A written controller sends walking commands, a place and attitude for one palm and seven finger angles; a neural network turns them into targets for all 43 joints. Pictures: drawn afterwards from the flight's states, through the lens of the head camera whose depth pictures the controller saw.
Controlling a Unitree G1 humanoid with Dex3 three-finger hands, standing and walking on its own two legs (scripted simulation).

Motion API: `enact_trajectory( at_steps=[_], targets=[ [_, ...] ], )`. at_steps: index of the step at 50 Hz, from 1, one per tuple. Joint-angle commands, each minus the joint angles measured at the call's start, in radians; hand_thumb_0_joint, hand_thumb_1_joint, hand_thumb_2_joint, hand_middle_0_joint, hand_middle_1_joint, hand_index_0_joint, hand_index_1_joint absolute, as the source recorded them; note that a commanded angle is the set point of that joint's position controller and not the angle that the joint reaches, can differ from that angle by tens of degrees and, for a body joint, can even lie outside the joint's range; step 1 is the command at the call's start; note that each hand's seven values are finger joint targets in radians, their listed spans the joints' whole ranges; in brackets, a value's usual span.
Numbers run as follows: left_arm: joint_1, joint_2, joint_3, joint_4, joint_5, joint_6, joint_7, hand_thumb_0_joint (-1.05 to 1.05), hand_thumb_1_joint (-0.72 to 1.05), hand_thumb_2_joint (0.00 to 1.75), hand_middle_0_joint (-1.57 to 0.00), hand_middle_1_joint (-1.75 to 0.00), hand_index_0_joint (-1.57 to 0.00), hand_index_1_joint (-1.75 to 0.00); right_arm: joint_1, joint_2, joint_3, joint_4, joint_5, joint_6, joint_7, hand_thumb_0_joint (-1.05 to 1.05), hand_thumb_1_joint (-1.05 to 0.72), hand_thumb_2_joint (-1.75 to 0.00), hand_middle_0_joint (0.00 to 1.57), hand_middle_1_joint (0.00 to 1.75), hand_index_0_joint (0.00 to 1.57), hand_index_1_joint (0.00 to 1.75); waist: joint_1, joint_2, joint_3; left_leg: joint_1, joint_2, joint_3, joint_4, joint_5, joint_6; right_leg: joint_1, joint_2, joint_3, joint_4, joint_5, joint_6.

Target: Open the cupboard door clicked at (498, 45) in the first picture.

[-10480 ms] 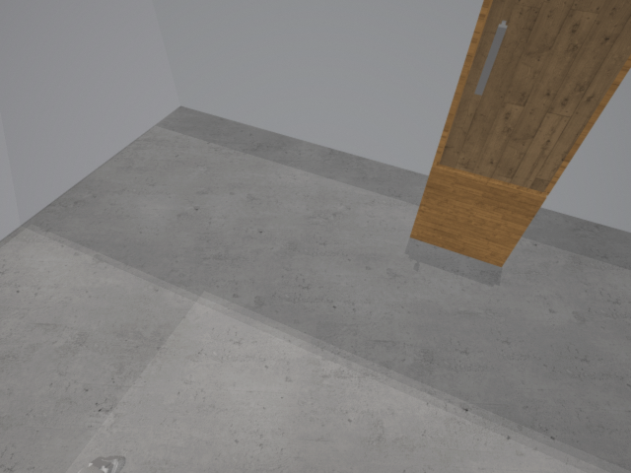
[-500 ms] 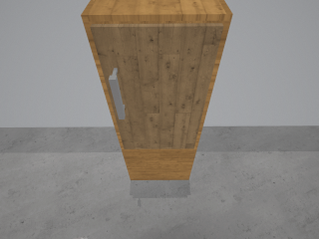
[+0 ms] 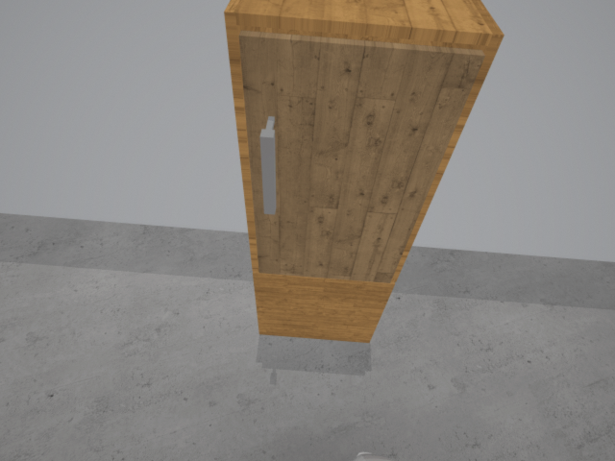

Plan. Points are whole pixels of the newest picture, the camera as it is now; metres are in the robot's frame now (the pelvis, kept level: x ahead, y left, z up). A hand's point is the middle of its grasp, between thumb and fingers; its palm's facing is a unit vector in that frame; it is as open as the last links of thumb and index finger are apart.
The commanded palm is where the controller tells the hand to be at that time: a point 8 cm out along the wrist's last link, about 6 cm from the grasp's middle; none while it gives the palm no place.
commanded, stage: come to a stop and stand still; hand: left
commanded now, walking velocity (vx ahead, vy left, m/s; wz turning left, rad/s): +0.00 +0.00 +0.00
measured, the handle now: (270, 168) +0.57 +0.11 +0.04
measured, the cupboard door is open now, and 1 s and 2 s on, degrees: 0 0 0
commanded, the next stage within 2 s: look again from close up in 0.46 s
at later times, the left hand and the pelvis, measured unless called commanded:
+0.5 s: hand out of the picture -0.02 +0.15 -0.17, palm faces +0.02 -0.99 -0.16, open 7.3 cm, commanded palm none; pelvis -0.02 -0.01 +0.01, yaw -1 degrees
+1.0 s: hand out of the picture +0.01 +0.20 -0.17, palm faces -0.01 -0.98 -0.22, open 7.4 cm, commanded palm none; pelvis -0.01 +0.02 +0.00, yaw -1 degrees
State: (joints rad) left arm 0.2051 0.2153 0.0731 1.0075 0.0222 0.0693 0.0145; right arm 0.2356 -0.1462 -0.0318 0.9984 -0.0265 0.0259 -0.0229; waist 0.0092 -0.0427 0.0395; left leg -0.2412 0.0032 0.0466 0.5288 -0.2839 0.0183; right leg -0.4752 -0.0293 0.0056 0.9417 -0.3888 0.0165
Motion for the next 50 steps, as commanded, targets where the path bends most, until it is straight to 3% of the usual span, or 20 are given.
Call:
enact_trajectory(
  at_steps=[1,3,4,5,6,7,8,9,13,16,21,27,28,29,30,31,34,39,45,50],
  targets=[
    [0.039,0.017,-0.024,-0.035,-0.004,-0.042,0.005,0.00,0.90,0.90,-0.20,-0.30,-0.20,-0.30,-0.012,-0.147,-0.025,-0.031,0.006,-0.033,-0.015,0.00,-0.90,-0.90,0.20,0.30,0.20,0.30,-0.003,0.173,-0.023,0.076,0.226,-0.185,-0.244,0.267,0.149,0.070,-0.013,-0.022,-0.163,-0.048,0.013],
    [0.050,0.007,-0.038,-0.018,-0.010,-0.054,0.010,0.00,0.90,0.90,-0.20,-0.30,-0.20,-0.30,0.042,-0.151,-0.026,0.001,0.008,-0.033,-0.015,0.00,-0.90,-0.90,0.20,0.30,0.20,0.30,-0.018,0.173,-0.054,0.143,0.221,-0.193,-0.194,0.419,0.141,0.154,-0.008,-0.036,-0.372,-0.011,0.014],
    [0.094,0.009,-0.042,0.008,-0.012,-0.060,0.013,0.00,0.90,0.90,-0.20,-0.30,-0.20,-0.30,0.044,-0.153,-0.023,0.012,0.015,-0.034,-0.015,0.00,-0.90,-0.90,0.20,0.30,0.20,0.30,-0.002,0.160,-0.072,0.141,0.206,-0.172,-0.163,0.428,0.119,0.227,-0.009,-0.042,-0.484,0.099,0.014],
    [0.131,0.023,-0.045,0.031,-0.012,-0.071,0.019,0.00,0.90,0.90,-0.20,-0.30,-0.20,-0.30,0.052,-0.136,-0.019,0.022,0.023,-0.038,-0.013,0.00,-0.90,-0.90,0.20,0.30,0.20,0.30,0.005,0.119,-0.091,0.119,0.171,-0.152,-0.115,0.402,0.079,0.311,-0.030,-0.010,-0.611,0.231,0.006],
    [0.128,0.061,-0.044,0.046,-0.009,-0.082,0.025,0.00,0.90,0.90,-0.20,-0.30,-0.20,-0.30,0.061,-0.102,-0.017,0.025,0.033,-0.040,-0.008,0.00,-0.90,-0.90,0.20,0.30,0.20,0.30,-0.015,0.034,-0.082,0.055,0.125,-0.111,-0.083,0.312,0.028,0.367,-0.105,0.087,-0.619,0.381,-0.025],
    [0.113,0.077,-0.049,0.051,-0.011,-0.087,0.026,0.00,0.90,0.90,-0.20,-0.30,-0.20,-0.30,0.059,-0.085,-0.008,0.025,0.035,-0.042,-0.005,0.00,-0.90,-0.90,0.20,0.30,0.20,0.30,-0.031,0.010,-0.066,0.052,0.090,-0.084,-0.107,0.219,0.000,0.340,-0.168,0.116,-0.595,0.477,-0.054],
    [0.104,0.078,-0.045,0.062,-0.011,-0.093,0.025,0.00,0.90,0.90,-0.20,-0.30,-0.20,-0.30,0.049,-0.078,-0.003,0.034,0.027,-0.034,-0.005,0.00,-0.90,-0.90,0.20,0.30,0.20,0.30,-0.032,-0.086,-0.075,0.076,0.066,-0.058,-0.112,0.193,-0.018,0.316,-0.164,0.133,-0.583,0.520,-0.076],
    [0.099,0.069,-0.049,0.069,-0.014,-0.095,0.024,0.00,0.90,0.90,-0.20,-0.30,-0.20,-0.30,0.043,-0.088,-0.002,0.044,0.023,-0.030,-0.006,0.00,-0.90,-0.90,0.20,0.30,0.20,0.30,-0.031,-0.141,-0.055,0.103,0.062,-0.051,-0.116,0.153,-0.023,0.276,-0.159,0.134,-0.595,0.492,-0.084],
    [0.094,0.036,-0.058,0.079,-0.015,-0.085,0.024,0.00,0.90,0.90,-0.20,-0.30,-0.20,-0.30,0.058,-0.089,0.006,0.088,0.022,-0.030,-0.005,0.00,-0.90,-0.90,0.20,0.30,0.20,0.30,-0.030,-0.039,0.012,0.130,0.087,-0.070,-0.175,0.141,-0.008,0.203,-0.099,0.095,-0.637,0.198,-0.053],
    [0.107,0.030,-0.057,0.090,-0.015,-0.080,0.025,0.00,0.90,0.90,-0.20,-0.30,-0.20,-0.30,0.068,-0.088,0.013,0.109,0.021,-0.032,-0.005,0.00,-0.90,-0.90,0.20,0.30,0.20,0.30,-0.019,0.001,0.042,0.097,0.090,-0.078,-0.193,0.105,-0.004,0.213,-0.087,0.082,-0.654,0.117,-0.046],
    [0.128,0.014,-0.057,0.103,-0.017,-0.079,0.026,0.00,0.90,0.90,-0.20,-0.30,-0.20,-0.30,0.086,-0.071,0.016,0.126,0.019,-0.034,-0.010,0.00,-0.90,-0.90,0.20,0.30,0.20,0.30,-0.010,0.035,0.059,0.074,0.089,-0.083,-0.204,0.084,-0.004,0.219,-0.081,0.078,-0.660,0.104,-0.045],
    [0.136,0.001,-0.058,0.108,-0.018,-0.080,0.026,0.00,0.90,0.90,-0.20,-0.30,-0.20,-0.30,0.124,-0.056,0.019,0.139,0.019,-0.038,-0.014,0.00,-0.90,-0.90,0.20,0.30,0.20,0.30,-0.012,0.040,0.048,0.059,0.091,-0.087,-0.205,0.105,-0.004,0.246,-0.077,0.070,-0.649,0.141,-0.047],
    [0.221,0.027,-0.067,0.126,0.003,-0.117,0.061,0.00,0.90,0.90,-0.20,-0.30,-0.20,-0.30,0.004,-0.100,0.021,0.069,0.019,-0.058,0.001,0.00,-0.90,-0.90,0.20,0.30,0.20,0.30,0.036,0.052,0.087,-0.025,0.095,-0.041,0.018,0.151,-0.029,0.228,-0.128,0.112,-0.615,0.514,-0.036],
    [0.163,0.077,-0.058,0.071,-0.005,-0.124,0.054,0.00,0.90,0.90,-0.20,-0.30,-0.20,-0.30,0.091,-0.043,0.021,0.041,0.016,-0.045,0.006,0.00,-0.90,-0.90,0.20,0.30,0.20,0.30,-0.041,0.053,0.003,-0.007,0.060,-0.053,0.002,-0.013,-0.022,0.235,-0.176,0.159,-0.632,0.305,-0.079],
    [0.120,0.066,-0.057,0.048,-0.007,-0.124,0.047,0.00,0.90,0.90,-0.20,-0.30,-0.20,-0.30,0.141,-0.053,0.021,0.052,0.011,-0.044,0.008,0.00,-0.90,-0.90,0.20,0.30,0.20,0.30,-0.056,0.061,-0.026,0.022,0.065,-0.057,-0.010,-0.003,-0.017,0.189,-0.144,0.130,-0.620,0.075,-0.101],
    [0.103,0.056,-0.057,0.037,-0.007,-0.125,0.041,0.00,0.90,0.90,-0.20,-0.30,-0.20,-0.30,0.161,-0.047,0.023,0.050,0.005,-0.049,0.012,0.00,-0.90,-0.90,0.20,0.30,0.20,0.30,-0.053,0.115,-0.038,0.032,0.068,-0.059,-0.030,0.056,-0.007,0.186,-0.109,0.083,-0.582,0.068,-0.099],
    [0.132,0.021,-0.065,0.043,-0.011,-0.116,0.033,0.00,0.90,0.90,-0.20,-0.30,-0.20,-0.30,0.148,-0.064,0.025,0.030,0.007,-0.056,0.006,0.00,-0.90,-0.90,0.20,0.30,0.20,0.30,-0.029,0.074,0.001,-0.031,0.087,-0.098,-0.091,0.073,0.016,0.212,-0.059,0.062,-0.536,0.073,-0.081],
    [0.135,0.018,-0.068,0.041,-0.010,-0.103,0.028,0.00,0.90,0.90,-0.20,-0.30,-0.20,-0.30,0.132,-0.087,0.024,0.028,0.009,-0.059,0.003,0.00,-0.90,-0.90,0.20,0.30,0.20,0.30,-0.015,0.020,0.063,-0.066,0.091,-0.115,-0.153,0.021,0.026,0.207,-0.049,0.051,-0.521,0.070,-0.066],
    [0.135,0.029,-0.063,0.031,-0.008,-0.098,0.026,0.00,0.90,0.90,-0.20,-0.30,-0.20,-0.30,0.118,-0.108,0.023,0.042,0.010,-0.065,0.000,0.00,-0.90,-0.90,0.20,0.30,0.20,0.30,-0.011,0.024,0.043,-0.043,0.098,-0.120,-0.180,0.036,0.032,0.227,-0.048,0.043,-0.509,0.123,-0.057],
    [0.131,0.042,-0.060,0.030,-0.008,-0.099,0.024,0.00,0.90,0.90,-0.20,-0.30,-0.20,-0.30,0.096,-0.120,0.022,0.048,0.011,-0.070,-0.002,0.00,-0.90,-0.90,0.20,0.30,0.20,0.30,-0.007,0.026,0.012,0.000,0.098,-0.104,-0.165,0.129,0.033,0.248,-0.059,0.042,-0.512,0.187,-0.052]
  ],
)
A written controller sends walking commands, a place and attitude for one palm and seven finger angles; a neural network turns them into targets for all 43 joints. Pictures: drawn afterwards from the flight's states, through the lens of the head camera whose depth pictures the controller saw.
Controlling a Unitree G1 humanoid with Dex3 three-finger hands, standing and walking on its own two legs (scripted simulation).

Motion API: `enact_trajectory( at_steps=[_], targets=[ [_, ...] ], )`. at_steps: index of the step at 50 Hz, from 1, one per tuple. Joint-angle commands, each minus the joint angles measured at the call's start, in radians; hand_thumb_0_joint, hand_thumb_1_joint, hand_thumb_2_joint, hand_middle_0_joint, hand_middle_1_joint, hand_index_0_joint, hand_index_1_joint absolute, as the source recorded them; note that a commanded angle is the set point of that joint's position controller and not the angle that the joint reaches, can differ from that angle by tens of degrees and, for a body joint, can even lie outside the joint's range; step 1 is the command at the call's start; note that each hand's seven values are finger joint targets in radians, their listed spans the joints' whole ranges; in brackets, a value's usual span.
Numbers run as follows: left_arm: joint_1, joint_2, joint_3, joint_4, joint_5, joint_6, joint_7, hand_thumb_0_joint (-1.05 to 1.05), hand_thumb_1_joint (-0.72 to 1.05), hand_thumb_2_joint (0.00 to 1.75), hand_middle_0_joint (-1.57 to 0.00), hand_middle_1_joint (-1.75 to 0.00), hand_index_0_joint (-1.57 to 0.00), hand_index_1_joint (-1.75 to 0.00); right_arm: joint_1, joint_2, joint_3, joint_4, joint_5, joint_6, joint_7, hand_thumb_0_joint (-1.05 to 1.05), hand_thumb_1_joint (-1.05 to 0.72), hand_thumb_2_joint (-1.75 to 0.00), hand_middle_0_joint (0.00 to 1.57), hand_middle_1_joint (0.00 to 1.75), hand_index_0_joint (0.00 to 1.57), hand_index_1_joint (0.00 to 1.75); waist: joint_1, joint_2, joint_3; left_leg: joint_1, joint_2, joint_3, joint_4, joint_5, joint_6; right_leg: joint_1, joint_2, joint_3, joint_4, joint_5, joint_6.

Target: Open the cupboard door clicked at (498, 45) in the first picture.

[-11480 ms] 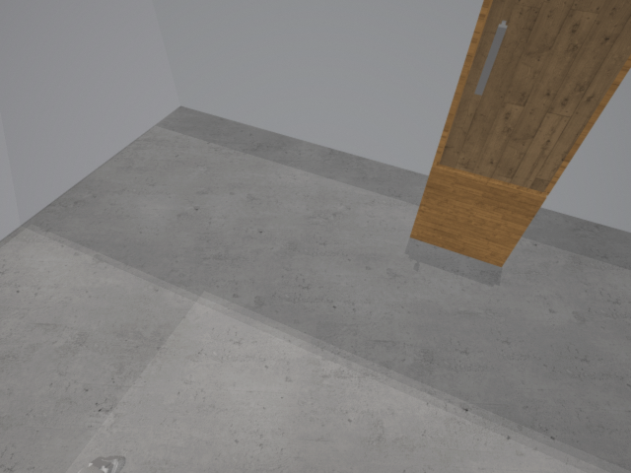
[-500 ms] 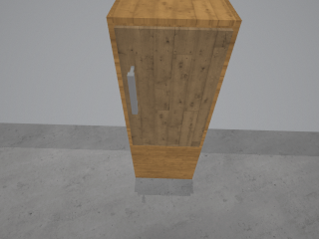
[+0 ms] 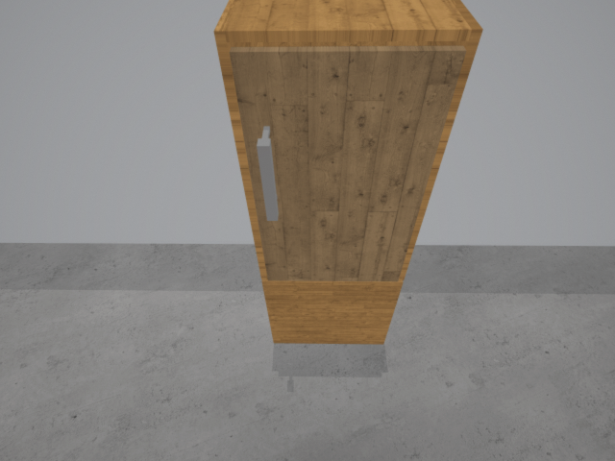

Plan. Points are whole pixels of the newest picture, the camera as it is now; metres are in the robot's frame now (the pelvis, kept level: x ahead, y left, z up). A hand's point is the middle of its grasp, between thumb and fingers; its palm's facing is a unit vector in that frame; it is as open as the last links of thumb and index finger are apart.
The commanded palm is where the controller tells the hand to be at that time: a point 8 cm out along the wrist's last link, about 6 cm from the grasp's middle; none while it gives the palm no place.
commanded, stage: look again from close up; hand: left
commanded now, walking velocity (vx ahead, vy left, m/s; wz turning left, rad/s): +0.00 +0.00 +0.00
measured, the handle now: (269, 175) +0.58 +0.10 +0.04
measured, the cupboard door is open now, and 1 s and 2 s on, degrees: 0 0 0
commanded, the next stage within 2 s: shuffle to correct the standing spot in 0.06 s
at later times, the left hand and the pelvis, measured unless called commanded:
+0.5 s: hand out of the picture +0.02 +0.15 -0.18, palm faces -0.01 -0.98 -0.19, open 7.4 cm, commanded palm none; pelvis +0.03 -0.03 -0.01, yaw -1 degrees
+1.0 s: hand out of the picture +0.12 +0.09 -0.17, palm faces +0.00 -0.98 -0.18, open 7.3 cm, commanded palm none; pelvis +0.06 -0.10 +0.00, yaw -1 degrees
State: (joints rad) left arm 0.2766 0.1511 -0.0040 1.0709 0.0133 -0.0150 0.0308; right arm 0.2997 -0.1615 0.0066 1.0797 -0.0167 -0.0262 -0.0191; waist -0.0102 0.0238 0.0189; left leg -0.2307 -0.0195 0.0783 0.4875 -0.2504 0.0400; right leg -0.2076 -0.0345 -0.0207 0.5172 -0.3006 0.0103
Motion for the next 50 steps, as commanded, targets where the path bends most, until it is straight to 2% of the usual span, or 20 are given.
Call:
enact_trajectory(
  at_steps=[1,11,15,19,22,24,25,26,27,29,32,34,35,36,37,38,40,42,44,50],
  targets=[
    [0.056,0.110,0.017,-0.034,0.002,-0.014,0.008,0.00,0.90,0.90,-0.20,-0.30,-0.20,-0.30,0.031,-0.100,-0.016,-0.029,0.002,-0.019,-0.007,0.00,-0.90,-0.90,0.20,0.30,0.20,0.30,0.014,-0.033,0.036,-0.015,0.121,-0.136,-0.125,0.107,0.013,-0.011,-0.054,0.064,-0.089,0.106,-0.045],
    [0.071,0.099,0.017,-0.008,0.006,-0.003,0.002,0.00,0.90,0.90,-0.20,-0.30,-0.20,-0.30,0.009,-0.103,-0.020,-0.008,0.001,-0.014,-0.014,0.00,-0.90,-0.90,0.20,0.30,0.20,0.30,0.008,-0.036,0.001,0.051,0.148,-0.133,-0.108,0.136,0.018,-0.014,-0.042,0.040,-0.074,0.109,-0.037],
    [0.069,0.092,0.029,-0.035,0.018,0.020,-0.014,0.00,0.90,0.90,-0.20,-0.30,-0.20,-0.30,0.020,-0.157,-0.046,-0.023,-0.007,-0.001,-0.027,0.00,-0.90,-0.90,0.20,0.30,0.20,0.30,-0.004,0.059,0.046,0.060,0.238,-0.232,-0.162,0.073,0.067,-0.134,0.005,-0.016,0.028,-0.004,-0.034],
    [0.067,0.081,0.045,-0.068,0.021,0.032,-0.027,0.00,0.90,0.90,-0.20,-0.30,-0.20,-0.30,0.035,-0.183,-0.068,-0.044,-0.014,0.006,-0.040,0.00,-0.90,-0.90,0.20,0.30,0.20,0.30,-0.010,0.113,0.022,0.073,0.336,-0.294,-0.146,0.178,0.138,-0.199,0.011,-0.029,0.153,-0.137,-0.036],
    [0.139,0.087,0.057,-0.063,0.023,0.027,-0.035,0.00,0.90,0.90,-0.20,-0.30,-0.20,-0.30,-0.011,-0.169,-0.070,-0.064,-0.013,0.008,-0.039,0.00,-0.90,-0.90,0.20,0.30,0.20,0.30,0.036,0.001,-0.005,-0.092,0.251,-0.152,0.006,0.148,0.068,0.007,-0.015,0.015,-0.057,0.043,-0.052],
    [0.195,0.166,0.074,-0.056,0.027,0.023,-0.025,0.00,0.90,0.90,-0.20,-0.30,-0.20,-0.30,-0.045,-0.078,-0.050,-0.096,-0.005,0.009,-0.033,0.00,-0.90,-0.90,0.20,0.30,0.20,0.30,0.058,-0.335,0.013,-0.313,0.037,0.061,0.290,-0.235,-0.017,0.118,-0.206,0.274,-0.212,0.166,-0.146],
    [0.228,0.158,0.073,-0.054,0.025,0.020,-0.020,0.00,0.90,0.90,-0.20,-0.30,-0.20,-0.30,-0.110,-0.081,-0.048,-0.117,-0.005,0.013,-0.034,0.00,-0.90,-0.90,0.20,0.30,0.20,0.30,0.095,-0.304,0.030,-0.345,0.039,0.001,0.464,-0.371,-0.011,0.076,-0.271,0.344,-0.252,0.298,-0.215],
    [0.219,0.138,0.069,-0.052,0.025,0.022,-0.011,0.00,0.90,0.90,-0.20,-0.30,-0.20,-0.30,-0.113,-0.065,-0.049,-0.118,-0.004,0.015,-0.036,0.00,-0.90,-0.90,0.20,0.30,0.20,0.30,0.073,-0.193,0.041,-0.372,0.056,-0.021,0.558,-0.352,-0.011,0.096,-0.281,0.325,-0.230,0.380,-0.274],
    [0.184,0.128,0.068,-0.062,0.025,0.020,-0.007,0.00,0.90,0.90,-0.20,-0.30,-0.20,-0.30,-0.104,-0.059,-0.050,-0.109,-0.004,0.011,-0.031,0.00,-0.90,-0.90,0.20,0.30,0.20,0.30,0.054,-0.116,0.030,-0.383,0.067,-0.020,0.599,-0.314,-0.016,0.119,-0.246,0.258,-0.188,0.476,-0.290],
    [0.157,0.125,0.065,-0.078,0.028,0.014,-0.003,0.00,0.90,0.90,-0.20,-0.30,-0.20,-0.30,-0.087,-0.045,-0.050,-0.101,-0.004,0.013,-0.023,0.00,-0.90,-0.90,0.20,0.30,0.20,0.30,0.038,-0.109,-0.006,-0.344,0.065,0.005,0.553,-0.275,-0.028,0.127,-0.195,0.155,-0.152,0.586,-0.274],
    [0.127,0.132,0.066,-0.090,0.031,0.021,-0.003,0.00,0.90,0.90,-0.20,-0.30,-0.20,-0.30,-0.073,-0.028,-0.046,-0.105,-0.001,0.014,-0.022,0.00,-0.90,-0.90,0.20,0.30,0.20,0.30,0.023,-0.130,-0.009,-0.227,0.065,0.037,0.358,-0.225,-0.030,0.059,-0.169,0.123,-0.152,0.532,-0.254],
    [0.104,0.130,0.064,-0.097,0.022,0.031,-0.010,0.00,0.90,0.90,-0.20,-0.30,-0.20,-0.30,-0.010,-0.031,-0.042,-0.083,-0.003,0.011,-0.030,0.00,-0.90,-0.90,0.20,0.30,0.20,0.30,-0.004,-0.125,-0.024,-0.079,0.053,0.064,0.141,-0.076,-0.031,0.014,-0.109,0.083,-0.093,0.465,-0.204],
    [0.103,0.120,0.062,-0.096,0.015,0.035,-0.014,0.00,0.90,0.90,-0.20,-0.30,-0.20,-0.30,0.046,-0.042,-0.043,-0.060,-0.006,0.005,-0.034,0.00,-0.90,-0.90,0.20,0.30,0.20,0.30,-0.024,-0.092,-0.054,0.038,0.066,0.058,0.004,0.036,-0.024,-0.016,-0.079,0.065,-0.016,0.427,-0.166],
    [0.117,0.094,0.057,-0.103,0.013,0.035,-0.021,0.00,0.90,0.90,-0.20,-0.30,-0.20,-0.30,0.122,-0.100,-0.057,-0.037,-0.009,-0.004,-0.041,0.00,-0.90,-0.90,0.20,0.30,0.20,0.30,-0.055,0.010,-0.089,0.203,0.193,-0.083,-0.074,0.169,0.021,-0.131,-0.039,0.022,0.140,0.273,-0.108],
    [0.146,0.051,0.054,-0.121,0.006,0.035,-0.027,0.00,0.90,0.90,-0.20,-0.30,-0.20,-0.30,0.168,-0.212,-0.078,-0.041,-0.019,-0.004,-0.049,0.00,-0.90,-0.90,0.20,0.30,0.20,0.30,-0.054,0.268,-0.109,0.305,0.496,-0.468,-0.146,0.350,0.169,-0.363,0.040,-0.050,0.373,-0.168,-0.035],
    [0.091,0.109,0.062,-0.154,0.025,0.040,-0.028,0.00,0.90,0.90,-0.20,-0.30,-0.20,-0.30,0.181,-0.242,-0.083,-0.052,-0.013,0.005,-0.051,0.00,-0.90,-0.90,0.20,0.30,0.20,0.30,-0.078,0.169,-0.073,0.235,0.609,-0.576,-0.190,0.335,0.267,-0.414,0.028,0.020,0.561,-0.316,-0.030],
    [0.010,0.101,0.077,-0.149,0.033,0.045,-0.031,0.00,0.90,0.90,-0.20,-0.30,-0.20,-0.30,0.086,-0.182,-0.066,-0.057,-0.018,-0.003,-0.055,0.00,-0.90,-0.90,0.20,0.30,0.20,0.30,-0.030,0.110,0.053,0.062,0.492,-0.426,-0.192,0.393,0.203,-0.448,-0.008,0.081,0.701,-0.175,-0.015],
    [0.034,0.082,0.079,-0.126,0.028,0.057,-0.044,0.00,0.90,0.90,-0.20,-0.30,-0.20,-0.30,0.019,-0.150,-0.058,-0.074,-0.016,-0.018,-0.054,0.00,-0.90,-0.90,0.20,0.30,0.20,0.30,0.008,0.092,0.033,0.011,0.409,-0.242,-0.180,0.486,0.154,-0.393,-0.018,0.067,0.722,-0.067,0.002],
    [0.046,0.061,0.077,-0.118,0.022,0.071,-0.047,0.00,0.90,0.90,-0.20,-0.30,-0.20,-0.30,-0.002,-0.164,-0.064,-0.079,-0.018,-0.017,-0.050,0.00,-0.90,-0.90,0.20,0.30,0.20,0.30,0.024,0.110,0.001,-0.002,0.356,-0.128,-0.162,0.495,0.123,-0.340,-0.024,0.043,0.650,-0.035,0.015],
    [0.013,0.032,0.059,-0.118,0.011,0.029,-0.037,0.00,0.90,0.90,-0.20,-0.30,-0.20,-0.30,-0.012,-0.195,-0.088,-0.095,-0.025,0.014,-0.016,0.00,-0.90,-0.90,0.20,0.30,0.20,0.30,0.007,0.185,-0.028,-0.028,0.261,-0.052,-0.054,0.306,0.068,-0.101,0.017,-0.107,0.136,-0.009,0.025]
  ],
)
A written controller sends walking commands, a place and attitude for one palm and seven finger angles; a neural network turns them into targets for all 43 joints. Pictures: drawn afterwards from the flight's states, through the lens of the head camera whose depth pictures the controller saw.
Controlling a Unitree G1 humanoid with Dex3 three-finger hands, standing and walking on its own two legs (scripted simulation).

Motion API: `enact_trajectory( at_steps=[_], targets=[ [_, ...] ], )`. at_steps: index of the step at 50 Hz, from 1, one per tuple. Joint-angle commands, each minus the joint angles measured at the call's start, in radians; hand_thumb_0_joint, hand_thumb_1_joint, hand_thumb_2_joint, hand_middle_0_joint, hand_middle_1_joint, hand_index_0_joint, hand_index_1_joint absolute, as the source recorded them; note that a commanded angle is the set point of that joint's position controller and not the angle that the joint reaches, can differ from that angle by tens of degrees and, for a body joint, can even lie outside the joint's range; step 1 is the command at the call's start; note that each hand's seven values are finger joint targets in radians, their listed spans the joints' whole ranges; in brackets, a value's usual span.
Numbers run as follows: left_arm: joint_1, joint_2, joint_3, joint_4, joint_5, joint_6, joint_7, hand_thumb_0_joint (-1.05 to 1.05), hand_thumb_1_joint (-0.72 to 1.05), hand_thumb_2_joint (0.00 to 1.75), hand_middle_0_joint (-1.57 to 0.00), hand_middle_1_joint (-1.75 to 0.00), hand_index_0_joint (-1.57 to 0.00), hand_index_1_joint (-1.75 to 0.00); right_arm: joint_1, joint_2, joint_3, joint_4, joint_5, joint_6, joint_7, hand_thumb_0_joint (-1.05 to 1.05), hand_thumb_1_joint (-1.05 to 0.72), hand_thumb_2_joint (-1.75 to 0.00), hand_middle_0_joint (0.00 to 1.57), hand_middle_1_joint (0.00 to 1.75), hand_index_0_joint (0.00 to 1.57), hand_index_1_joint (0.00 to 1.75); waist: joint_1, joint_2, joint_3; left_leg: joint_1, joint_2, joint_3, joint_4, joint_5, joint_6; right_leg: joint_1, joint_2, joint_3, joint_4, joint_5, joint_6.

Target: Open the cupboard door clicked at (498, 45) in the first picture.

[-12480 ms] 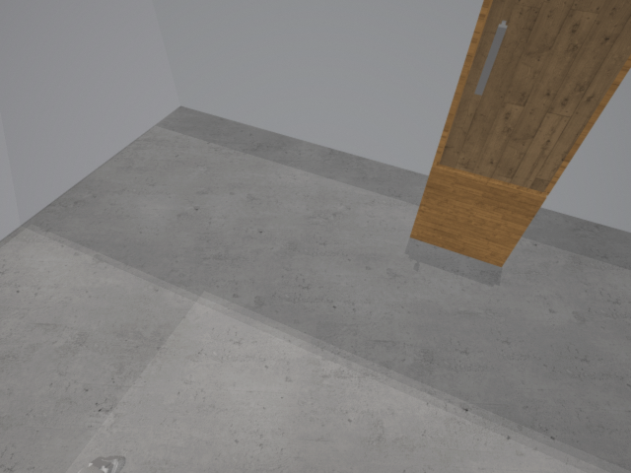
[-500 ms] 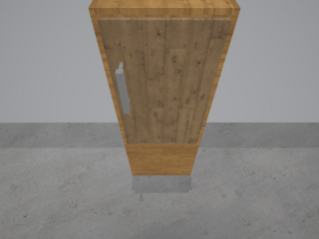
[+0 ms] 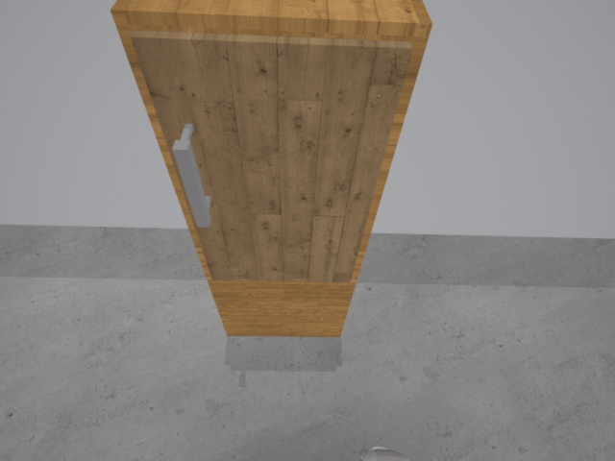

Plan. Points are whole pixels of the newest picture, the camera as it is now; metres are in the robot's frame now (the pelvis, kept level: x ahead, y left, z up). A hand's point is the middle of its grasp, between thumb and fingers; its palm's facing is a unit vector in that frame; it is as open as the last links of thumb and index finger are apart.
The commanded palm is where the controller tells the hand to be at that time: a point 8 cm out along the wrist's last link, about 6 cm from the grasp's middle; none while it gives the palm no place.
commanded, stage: come to a stop and stand still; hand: left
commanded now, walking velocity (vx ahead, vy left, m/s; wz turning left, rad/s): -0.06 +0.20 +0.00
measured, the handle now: (196, 179) +0.51 +0.21 +0.03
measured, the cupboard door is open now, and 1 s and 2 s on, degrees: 0 0 0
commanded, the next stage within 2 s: look again from close up in 0.88 s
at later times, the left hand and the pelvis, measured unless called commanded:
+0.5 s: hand out of the picture +0.02 +0.19 -0.19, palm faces +0.06 -0.97 -0.25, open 7.3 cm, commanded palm none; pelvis -0.01 -0.01 -0.02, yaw +2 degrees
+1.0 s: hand out of the picture +0.01 +0.18 -0.17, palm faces +0.00 -0.97 -0.23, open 7.3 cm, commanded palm none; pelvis -0.02 +0.00 +0.00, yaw +0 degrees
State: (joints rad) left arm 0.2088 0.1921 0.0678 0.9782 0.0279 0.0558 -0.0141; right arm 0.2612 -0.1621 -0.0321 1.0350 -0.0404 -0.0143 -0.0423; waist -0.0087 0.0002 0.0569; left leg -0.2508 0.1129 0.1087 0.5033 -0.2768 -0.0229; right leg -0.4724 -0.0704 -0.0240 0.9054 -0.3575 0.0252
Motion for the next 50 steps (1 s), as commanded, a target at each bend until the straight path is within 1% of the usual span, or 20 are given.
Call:
enact_trajectory(
  at_steps=[1,2,3,4,5,7,9,14,18,19,20,21,22,25,27,29,31,33,38,50],
  targets=[
    [0.114,0.006,-0.012,-0.012,-0.004,-0.056,0.013,0.00,0.90,0.90,-0.20,-0.30,-0.20,-0.30,0.024,-0.174,-0.046,-0.048,0.002,0.006,0.013,0.00,-0.90,-0.90,0.20,0.30,0.20,0.30,0.026,0.174,-0.076,-0.038,0.088,-0.064,-0.014,0.260,0.096,0.248,0.064,-0.120,-0.377,0.143,0.011],
    [0.161,0.057,-0.006,0.006,-0.004,-0.073,0.021,0.00,0.90,0.90,-0.20,-0.30,-0.20,-0.30,0.040,-0.143,-0.040,-0.049,0.009,0.005,0.021,0.00,-0.90,-0.90,0.20,0.30,0.20,0.30,0.045,0.071,-0.104,-0.080,0.032,-0.043,0.058,0.101,0.052,0.346,0.022,-0.067,-0.456,0.220,0.012],
    [0.182,0.151,0.006,0.011,0.004,-0.088,0.034,0.00,0.90,0.90,-0.20,-0.30,-0.20,-0.30,0.062,-0.068,-0.026,-0.061,0.019,0.008,0.025,0.00,-0.90,-0.90,0.20,0.30,0.20,0.30,0.044,-0.180,-0.127,-0.188,-0.038,-0.002,0.193,-0.205,0.004,0.391,-0.188,0.158,-0.504,0.373,-0.036],
    [0.180,0.220,0.014,-0.010,0.001,-0.082,0.035,0.00,0.90,0.90,-0.20,-0.30,-0.20,-0.30,0.060,-0.049,-0.023,-0.090,0.025,0.015,0.024,0.00,-0.90,-0.90,0.20,0.30,0.20,0.30,0.052,-0.271,-0.145,-0.204,-0.076,-0.048,0.302,-0.344,0.005,0.350,-0.324,0.295,-0.540,0.524,-0.117],
    [0.156,0.221,0.008,-0.018,0.004,-0.079,0.034,0.00,0.90,0.90,-0.20,-0.30,-0.20,-0.30,0.026,-0.051,-0.026,-0.098,0.026,0.021,0.023,0.00,-0.90,-0.90,0.20,0.30,0.20,0.30,0.055,-0.209,-0.124,-0.206,-0.075,-0.075,0.389,-0.352,0.011,0.297,-0.330,0.288,-0.530,0.555,-0.165],
    [0.098,0.191,0.010,-0.026,0.005,-0.082,0.048,0.00,0.90,0.90,-0.20,-0.30,-0.20,-0.30,0.018,-0.075,-0.029,-0.086,0.024,0.030,0.022,0.00,-0.90,-0.90,0.20,0.30,0.20,0.30,0.043,-0.354,-0.101,-0.278,-0.070,-0.097,0.533,-0.301,-0.001,0.323,-0.308,0.289,-0.503,0.705,-0.186],
    [0.078,0.178,0.012,-0.040,0.006,-0.073,0.054,0.00,0.90,0.90,-0.20,-0.30,-0.20,-0.30,0.008,-0.091,-0.034,-0.077,0.026,0.034,0.032,0.00,-0.90,-0.90,0.20,0.30,0.20,0.30,0.039,-0.266,-0.100,-0.284,-0.088,-0.087,0.580,-0.230,-0.016,0.333,-0.274,0.197,-0.474,0.775,-0.177],
    [0.052,0.203,0.031,-0.063,0.011,-0.055,0.064,0.00,0.90,0.90,-0.20,-0.30,-0.20,-0.30,-0.044,-0.070,-0.031,-0.110,0.026,0.047,0.043,0.00,-0.90,-0.90,0.20,0.30,0.20,0.30,0.048,-0.191,-0.079,-0.196,-0.097,-0.077,0.413,-0.192,-0.022,0.240,-0.294,0.186,-0.509,0.556,-0.203],
    [0.001,0.201,0.031,-0.081,0.000,-0.036,0.057,0.00,0.90,0.90,-0.20,-0.30,-0.20,-0.30,0.081,-0.060,-0.028,-0.082,0.030,0.032,0.040,0.00,-0.90,-0.90,0.20,0.30,0.20,0.30,-0.014,-0.173,-0.108,0.088,-0.137,-0.009,0.003,0.028,-0.003,0.114,-0.201,0.128,-0.430,0.294,-0.129],
    [0.012,0.159,0.021,-0.086,-0.006,-0.027,0.054,0.00,0.90,0.90,-0.20,-0.30,-0.20,-0.30,0.103,-0.096,-0.033,-0.080,0.028,0.025,0.036,0.00,-0.90,-0.90,0.20,0.30,0.20,0.30,-0.019,-0.067,-0.115,0.173,-0.083,-0.053,-0.088,0.067,0.014,0.057,-0.138,0.084,-0.339,0.179,-0.090],
    [0.050,0.132,-0.016,-0.044,-0.012,-0.047,0.087,0.00,0.90,0.90,-0.20,-0.30,-0.20,-0.30,0.031,-0.185,-0.048,-0.157,0.034,0.015,0.038,0.00,-0.90,-0.90,0.20,0.30,0.20,0.30,-0.026,0.216,-0.137,0.053,0.023,-0.042,-0.005,0.099,0.012,0.177,-0.079,0.026,-0.295,0.085,-0.069],
    [0.083,0.136,-0.017,-0.072,-0.009,-0.047,0.081,0.00,0.90,0.90,-0.20,-0.30,-0.20,-0.30,-0.028,-0.206,-0.039,-0.216,0.026,0.016,0.042,0.00,-0.90,-0.90,0.20,0.30,0.20,0.30,0.018,0.256,-0.099,-0.094,0.076,-0.181,-0.064,0.128,0.064,0.176,-0.029,-0.039,-0.256,-0.011,-0.052],
    [0.062,0.113,-0.030,-0.087,0.001,-0.032,0.077,0.00,0.90,0.90,-0.20,-0.30,-0.20,-0.30,-0.038,-0.173,-0.033,-0.242,0.009,0.015,0.037,0.00,-0.90,-0.90,0.20,0.30,0.20,0.30,0.010,0.322,-0.077,-0.102,0.069,-0.244,-0.127,0.182,0.082,0.147,0.035,-0.065,-0.169,-0.062,-0.050],
    [0.064,0.099,-0.034,-0.080,0.000,-0.024,0.058,0.00,0.90,0.90,-0.20,-0.30,-0.20,-0.30,-0.049,-0.178,-0.032,-0.253,0.013,0.021,0.025,0.00,-0.90,-0.90,0.20,0.30,0.20,0.30,0.017,0.209,-0.037,-0.074,0.095,-0.261,-0.154,0.196,0.144,0.071,0.038,-0.011,-0.045,-0.111,-0.048],
    [0.080,0.089,-0.037,-0.072,-0.004,-0.034,0.047,0.00,0.90,0.90,-0.20,-0.30,-0.20,-0.30,-0.055,-0.163,-0.024,-0.259,0.013,0.017,0.025,0.00,-0.90,-0.90,0.20,0.30,0.20,0.30,0.030,0.114,-0.048,-0.073,0.091,-0.240,-0.147,0.155,0.163,0.120,0.030,-0.012,-0.137,-0.060,-0.047],
    [0.114,0.085,-0.043,-0.062,-0.003,-0.044,0.046,0.00,0.90,0.90,-0.20,-0.30,-0.20,-0.30,-0.063,-0.159,-0.021,-0.254,0.021,0.014,0.025,0.00,-0.90,-0.90,0.20,0.30,0.20,0.30,0.042,0.031,-0.045,-0.099,0.062,-0.226,-0.128,0.003,0.135,0.194,0.023,0.016,-0.317,0.036,-0.051],
    [0.099,0.109,-0.049,-0.068,0.000,-0.056,0.047,0.00,0.90,0.90,-0.20,-0.30,-0.20,-0.30,-0.039,-0.129,-0.013,-0.238,0.026,0.012,0.029,0.00,-0.90,-0.90,0.20,0.30,0.20,0.30,0.014,0.004,-0.005,-0.084,-0.013,-0.195,-0.129,-0.086,0.089,0.156,-0.030,0.123,-0.444,0.057,-0.090],
    [0.065,0.120,-0.049,-0.072,-0.004,-0.065,0.047,0.00,0.90,0.90,-0.20,-0.30,-0.20,-0.30,0.003,-0.136,-0.015,-0.211,0.024,0.009,0.029,0.00,-0.90,-0.90,0.20,0.30,0.20,0.30,-0.014,-0.129,-0.035,0.004,-0.028,-0.171,-0.106,-0.073,0.080,0.105,-0.036,0.140,-0.462,0.021,-0.090],
    [0.097,0.094,-0.049,-0.057,-0.003,-0.057,0.050,0.00,0.90,0.90,-0.20,-0.30,-0.20,-0.30,0.009,-0.148,-0.013,-0.164,0.021,-0.010,0.027,0.00,-0.90,-0.90,0.20,0.30,0.20,0.30,0.006,0.012,-0.029,-0.015,0.029,-0.224,-0.245,-0.099,0.086,0.164,0.003,0.066,-0.415,0.089,-0.064],
    [0.100,0.078,-0.062,0.024,-0.010,-0.065,0.049,0.00,0.90,0.90,-0.20,-0.30,-0.20,-0.30,0.049,-0.127,0.010,-0.043,0.024,-0.021,0.021,0.00,-0.90,-0.90,0.20,0.30,0.20,0.30,0.010,0.000,-0.025,0.020,0.015,-0.185,-0.264,-0.009,0.072,0.224,-0.027,0.081,-0.492,0.142,-0.063]
  ],
)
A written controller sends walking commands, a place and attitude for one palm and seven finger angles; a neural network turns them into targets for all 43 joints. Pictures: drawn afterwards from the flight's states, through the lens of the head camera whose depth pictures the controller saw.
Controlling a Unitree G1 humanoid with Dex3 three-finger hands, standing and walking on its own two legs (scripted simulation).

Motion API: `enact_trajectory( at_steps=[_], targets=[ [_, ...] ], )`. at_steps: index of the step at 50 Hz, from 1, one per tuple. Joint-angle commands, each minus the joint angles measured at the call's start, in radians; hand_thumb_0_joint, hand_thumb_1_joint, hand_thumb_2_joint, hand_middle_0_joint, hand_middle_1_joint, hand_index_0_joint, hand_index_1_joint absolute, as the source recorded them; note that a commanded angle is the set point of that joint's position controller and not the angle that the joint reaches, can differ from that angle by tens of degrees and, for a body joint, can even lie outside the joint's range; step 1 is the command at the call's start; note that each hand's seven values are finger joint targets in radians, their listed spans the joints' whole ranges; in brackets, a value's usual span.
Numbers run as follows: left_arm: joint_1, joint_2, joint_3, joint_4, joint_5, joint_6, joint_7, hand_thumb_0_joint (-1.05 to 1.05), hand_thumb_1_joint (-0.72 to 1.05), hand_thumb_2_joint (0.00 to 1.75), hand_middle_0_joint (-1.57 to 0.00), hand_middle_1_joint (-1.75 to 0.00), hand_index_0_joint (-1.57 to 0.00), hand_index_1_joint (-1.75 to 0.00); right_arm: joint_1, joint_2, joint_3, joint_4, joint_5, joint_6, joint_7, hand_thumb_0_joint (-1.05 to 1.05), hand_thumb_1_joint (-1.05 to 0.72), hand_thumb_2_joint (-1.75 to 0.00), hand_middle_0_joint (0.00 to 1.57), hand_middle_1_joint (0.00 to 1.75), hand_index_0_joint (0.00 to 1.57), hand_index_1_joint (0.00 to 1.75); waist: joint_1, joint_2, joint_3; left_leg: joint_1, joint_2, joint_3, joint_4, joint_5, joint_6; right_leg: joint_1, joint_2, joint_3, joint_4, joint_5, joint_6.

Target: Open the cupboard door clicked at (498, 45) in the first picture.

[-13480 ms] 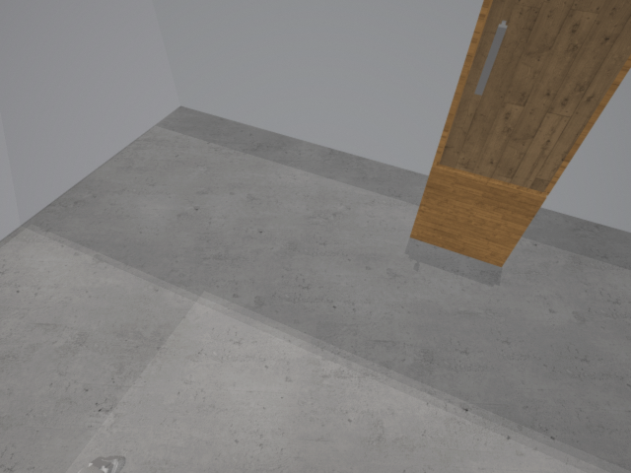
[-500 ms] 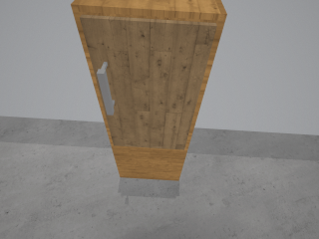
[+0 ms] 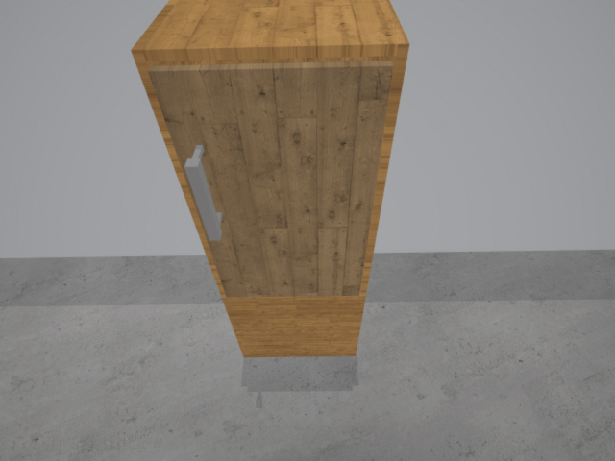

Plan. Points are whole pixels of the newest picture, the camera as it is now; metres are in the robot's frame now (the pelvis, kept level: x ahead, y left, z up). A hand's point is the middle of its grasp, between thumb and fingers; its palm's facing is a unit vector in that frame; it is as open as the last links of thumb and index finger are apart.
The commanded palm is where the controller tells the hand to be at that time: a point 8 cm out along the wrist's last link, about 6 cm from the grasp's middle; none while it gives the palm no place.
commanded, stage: look again from close up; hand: left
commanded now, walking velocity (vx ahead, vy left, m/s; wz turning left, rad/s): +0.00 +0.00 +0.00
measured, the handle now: (207, 195) +0.53 +0.21 +0.03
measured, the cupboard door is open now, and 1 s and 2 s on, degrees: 0 0 0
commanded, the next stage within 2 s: raise the hand with hooked fingers in 0.46 s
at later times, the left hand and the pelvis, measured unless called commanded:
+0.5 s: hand out of the picture +0.01 +0.13 -0.17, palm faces +0.00 -0.98 -0.20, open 7.3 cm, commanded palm none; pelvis +0.02 -0.03 +0.00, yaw +0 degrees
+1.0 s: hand (211, 427) +0.18 +0.14 -0.05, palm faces +0.10 -0.99 +0.02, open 8.7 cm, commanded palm +0.15 +0.21 -0.04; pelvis +0.01 -0.06 -0.07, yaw +3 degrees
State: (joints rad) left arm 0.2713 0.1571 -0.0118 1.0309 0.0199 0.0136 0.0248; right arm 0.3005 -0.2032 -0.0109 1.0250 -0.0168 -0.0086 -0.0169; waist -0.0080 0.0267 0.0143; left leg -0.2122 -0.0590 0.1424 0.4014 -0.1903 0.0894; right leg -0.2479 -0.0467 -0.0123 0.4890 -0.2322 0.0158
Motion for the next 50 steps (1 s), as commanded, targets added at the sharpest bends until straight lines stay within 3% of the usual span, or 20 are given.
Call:
enact_trajectory(
  at_steps=[1,5,26,27,28,29,30,31,32,33,34,35,36,38,40,41,43,45,46,50],
  targets=[
    [0.033,0.116,0.016,-0.024,-0.001,-0.023,0.011,0.00,0.90,0.90,-0.20,-0.30,-0.20,-0.30,0.013,-0.083,-0.011,-0.024,0.002,-0.027,-0.004,0.00,-0.90,-0.90,0.20,0.30,0.20,0.30,0.010,-0.032,0.023,-0.024,0.187,-0.218,-0.161,-0.089,-0.039,0.007,-0.051,0.070,-0.082,0.019,-0.053],
    [0.036,0.110,0.012,-0.001,-0.005,-0.026,0.010,0.00,0.90,0.90,-0.20,-0.30,-0.20,-0.30,0.026,-0.078,-0.005,0.010,0.002,-0.029,-0.006,0.00,-0.90,-0.90,0.20,0.30,0.20,0.30,0.008,-0.014,0.025,-0.013,0.185,-0.208,-0.162,-0.074,-0.045,0.013,-0.054,0.074,-0.095,0.030,-0.054],
    [0.064,0.086,0.004,0.048,-0.009,-0.042,0.015,0.00,0.90,0.90,-0.20,-0.30,-0.20,-0.30,0.042,-0.032,0.008,0.083,0.008,-0.026,-0.013,0.00,-0.90,-0.90,0.20,0.30,0.20,0.30,0.001,-0.038,0.040,0.042,0.174,-0.155,-0.100,0.039,-0.058,0.012,-0.055,0.106,-0.152,0.080,-0.060],
    [0.070,0.081,0.005,0.049,-0.008,-0.043,0.016,0.00,0.90,0.90,-0.20,-0.30,-0.20,-0.30,0.041,-0.029,0.008,0.084,0.007,-0.027,-0.013,0.00,-0.90,-0.90,0.20,0.30,0.20,0.30,0.002,-0.043,0.041,0.046,0.174,-0.154,-0.099,0.050,-0.057,0.013,-0.057,0.105,-0.151,0.093,-0.061],
    [0.154,0.099,0.010,0.089,0.003,-0.058,0.053,0.00,0.90,0.90,-0.20,-0.30,-0.20,-0.30,-0.059,-0.070,0.002,0.018,0.014,-0.029,-0.003,0.00,-0.90,-0.90,0.20,0.30,0.20,0.30,0.044,-0.094,0.079,-0.039,0.197,-0.122,0.114,0.068,-0.083,0.015,-0.109,0.122,-0.144,0.340,-0.026],
    [-0.572,0.332,0.124,-1.416,-0.218,-0.268,0.037,0.00,0.88,0.89,-0.20,-0.32,-0.20,-0.32,-0.043,-0.246,-0.019,-0.357,0.068,-0.158,-0.054,0.00,-0.90,-0.90,0.20,0.30,0.20,0.30,-0.094,0.065,-0.429,0.236,0.050,-0.144,0.008,0.097,-0.056,0.097,-0.003,0.074,-0.063,0.215,-0.036],
    [-0.200,0.275,0.126,-1.222,-0.144,-0.236,0.088,0.00,0.85,0.88,-0.20,-0.33,-0.20,-0.33,-0.142,-0.162,0.005,-0.317,0.058,-0.246,-0.086,0.00,-0.90,-0.90,0.20,0.30,0.20,0.30,0.015,0.199,-0.403,0.205,0.071,-0.106,-0.001,0.111,-0.049,0.091,0.038,0.026,-0.018,0.081,-0.067],
    [0.052,0.068,0.009,-1.047,-0.162,-0.106,0.121,0.00,0.83,0.87,-0.21,-0.34,-0.21,-0.34,-0.134,-0.122,-0.013,-0.319,0.077,-0.272,-0.082,0.00,-0.90,-0.90,0.20,0.30,0.20,0.30,-0.016,0.187,-0.199,0.061,0.086,-0.133,-0.015,0.003,-0.077,-0.013,0.036,-0.028,-0.016,-0.010,-0.057],
    [0.058,-0.022,-0.032,-1.024,-0.202,-0.098,0.101,0.00,0.81,0.86,-0.21,-0.36,-0.21,-0.36,-0.100,-0.132,-0.004,-0.302,0.085,-0.282,-0.081,0.00,-0.90,-0.90,0.20,0.30,0.20,0.30,-0.032,0.063,-0.057,-0.009,0.085,-0.149,0.000,-0.080,-0.070,-0.071,0.039,-0.056,-0.022,-0.032,-0.044],
    [-0.014,0.033,0.001,-1.078,-0.216,-0.154,0.085,0.00,0.78,0.85,-0.21,-0.37,-0.21,-0.37,-0.125,-0.169,-0.013,-0.359,0.079,-0.305,-0.079,0.00,-0.90,-0.90,0.20,0.30,0.20,0.30,-0.056,0.014,0.035,-0.067,0.071,-0.169,0.046,-0.136,-0.060,-0.154,0.041,-0.056,-0.031,-0.107,-0.033],
    [-0.004,0.062,0.032,-1.046,-0.214,-0.206,0.063,0.00,0.76,0.84,-0.21,-0.39,-0.21,-0.39,-0.115,-0.188,-0.027,-0.374,0.062,-0.318,-0.076,0.00,-0.90,-0.90,0.20,0.30,0.20,0.30,-0.068,-0.092,0.023,-0.106,0.060,-0.164,0.103,-0.152,-0.058,-0.224,0.040,-0.055,-0.023,-0.185,-0.026],
    [0.035,0.043,0.053,-0.960,-0.217,-0.266,0.030,0.00,0.74,0.83,-0.21,-0.40,-0.21,-0.40,-0.111,-0.183,-0.037,-0.392,0.044,-0.323,-0.070,0.00,-0.90,-0.90,0.20,0.30,0.20,0.30,-0.063,-0.189,0.039,-0.182,0.052,-0.163,0.170,-0.161,-0.061,-0.303,0.043,-0.061,0.013,-0.243,-0.022],
    [0.104,0.030,0.076,-0.877,-0.222,-0.329,-0.017,0.00,0.71,0.82,-0.21,-0.42,-0.21,-0.42,-0.123,-0.178,-0.047,-0.421,0.037,-0.329,-0.057,0.00,-0.90,-0.90,0.20,0.30,0.20,0.30,-0.026,-0.220,0.027,-0.247,0.040,-0.154,0.233,-0.161,-0.069,-0.342,0.035,-0.046,0.053,-0.280,-0.025],
    [0.316,0.006,0.127,-0.795,-0.255,-0.476,-0.141,0.00,0.67,0.80,-0.22,-0.45,-0.22,-0.45,-0.150,-0.162,-0.067,-0.477,0.025,-0.337,-0.025,0.00,-0.90,-0.90,0.20,0.30,0.20,0.30,0.055,-0.322,-0.078,-0.399,0.034,-0.147,0.352,-0.131,-0.083,-0.348,0.034,-0.009,0.175,-0.240,-0.031],
    [0.352,0.059,0.195,-0.804,-0.286,-0.621,-0.282,0.00,0.62,0.78,-0.22,-0.48,-0.22,-0.48,-0.175,-0.162,-0.084,-0.521,0.029,-0.332,0.005,0.00,-0.90,-0.90,0.20,0.30,0.20,0.30,0.074,-0.259,-0.161,-0.516,0.021,-0.140,0.463,-0.087,-0.095,-0.310,0.015,0.041,0.293,-0.047,-0.029],
    [0.359,0.123,0.255,-0.779,-0.288,-0.670,-0.354,0.00,0.60,0.77,-0.22,-0.50,-0.22,-0.50,-0.170,-0.166,-0.094,-0.535,0.035,-0.323,0.020,0.00,-0.90,-0.90,0.20,0.30,0.20,0.30,0.082,-0.167,-0.186,-0.545,0.019,-0.138,0.513,-0.062,-0.103,-0.292,0.000,0.082,0.343,0.042,-0.035],
    [0.328,0.183,0.315,-0.886,-0.307,-0.656,-0.410,0.00,0.55,0.75,-0.22,-0.53,-0.22,-0.53,-0.204,-0.168,-0.094,-0.611,0.042,-0.296,0.021,0.00,-0.90,-0.90,0.20,0.30,0.20,0.30,0.101,-0.083,-0.305,-0.576,0.003,-0.107,0.552,-0.034,-0.088,-0.231,-0.012,0.126,0.379,0.117,-0.027],
    [0.266,0.191,0.328,-1.014,-0.347,-0.582,-0.412,0.00,0.50,0.73,-0.23,-0.55,-0.23,-0.55,-0.224,-0.157,-0.085,-0.665,0.050,-0.262,0.003,0.00,-0.90,-0.90,0.20,0.30,0.20,0.30,0.090,-0.036,-0.335,-0.572,0.001,-0.098,0.568,-0.049,-0.080,-0.214,-0.018,0.169,0.348,0.096,-0.007],
    [0.218,0.215,0.355,-1.071,-0.360,-0.560,-0.395,0.00,0.48,0.72,-0.23,-0.57,-0.23,-0.57,-0.205,-0.154,-0.085,-0.668,0.049,-0.246,-0.004,0.00,-0.90,-0.90,0.20,0.30,0.20,0.30,0.076,-0.053,-0.347,-0.569,0.008,-0.110,0.585,-0.049,-0.079,-0.220,-0.013,0.188,0.346,0.090,0.005],
    [0.097,0.186,0.301,-1.307,-0.330,-0.586,-0.329,0.00,0.39,0.68,-0.24,-0.63,-0.24,-0.63,-0.133,-0.132,-0.076,-0.647,0.036,-0.227,-0.023,0.00,-0.90,-0.90,0.20,0.30,0.20,0.30,0.003,0.066,-0.345,-0.471,0.053,-0.146,0.595,0.029,-0.061,-0.330,0.027,0.096,0.382,0.178,-0.008]
  ],
)
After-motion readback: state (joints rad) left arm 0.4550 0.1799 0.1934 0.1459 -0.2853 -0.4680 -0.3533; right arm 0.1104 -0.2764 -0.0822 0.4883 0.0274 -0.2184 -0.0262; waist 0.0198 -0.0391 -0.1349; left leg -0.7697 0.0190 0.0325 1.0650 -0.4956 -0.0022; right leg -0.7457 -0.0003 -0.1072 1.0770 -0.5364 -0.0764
